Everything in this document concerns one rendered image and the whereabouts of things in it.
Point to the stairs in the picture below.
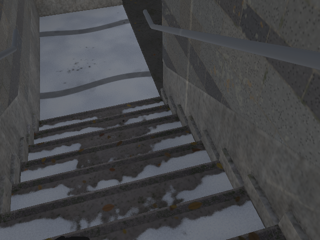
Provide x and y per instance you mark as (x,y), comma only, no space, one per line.
(126,172)

